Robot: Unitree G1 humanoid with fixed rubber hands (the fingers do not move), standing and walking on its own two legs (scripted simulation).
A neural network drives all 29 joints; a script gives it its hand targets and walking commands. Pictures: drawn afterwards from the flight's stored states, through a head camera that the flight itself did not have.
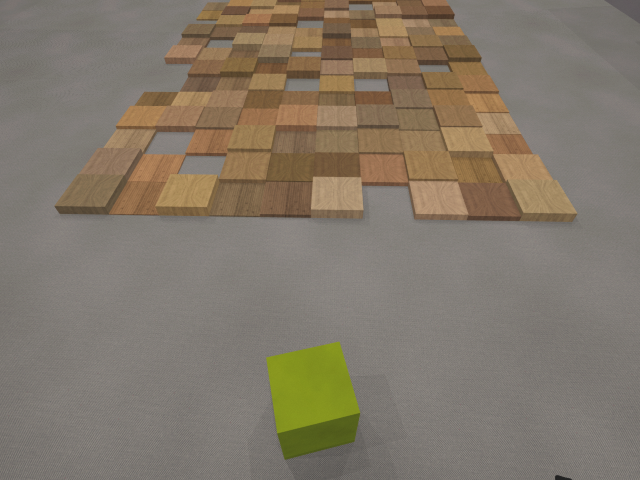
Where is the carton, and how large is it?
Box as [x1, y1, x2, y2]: [266, 342, 359, 459]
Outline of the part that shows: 339,342 266,357 277,433 285,459 351,442 354,440 359,410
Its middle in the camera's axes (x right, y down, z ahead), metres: -0.02 +0.47 +1.10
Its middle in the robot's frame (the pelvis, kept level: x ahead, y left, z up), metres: +0.46 +0.04 -0.66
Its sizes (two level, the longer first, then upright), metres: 0.210 0.200 0.250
